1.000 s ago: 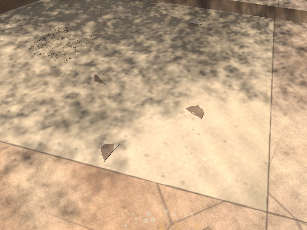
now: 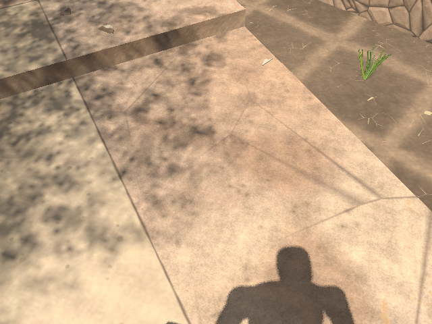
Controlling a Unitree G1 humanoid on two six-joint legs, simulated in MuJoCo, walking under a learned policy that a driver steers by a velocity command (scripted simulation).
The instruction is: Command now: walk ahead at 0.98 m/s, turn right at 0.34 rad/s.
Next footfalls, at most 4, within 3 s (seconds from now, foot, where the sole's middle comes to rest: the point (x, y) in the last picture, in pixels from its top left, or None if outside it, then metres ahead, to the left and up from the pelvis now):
0.28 right None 0.47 -0.13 -0.77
0.74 left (182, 219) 0.84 0.13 -0.77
1.14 right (153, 136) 1.25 0.27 -0.77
1.48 left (122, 177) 1.03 0.37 -0.77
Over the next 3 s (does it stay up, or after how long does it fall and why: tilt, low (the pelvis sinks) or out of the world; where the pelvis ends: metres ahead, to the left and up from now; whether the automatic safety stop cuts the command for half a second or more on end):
stays up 1.19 0.25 0.00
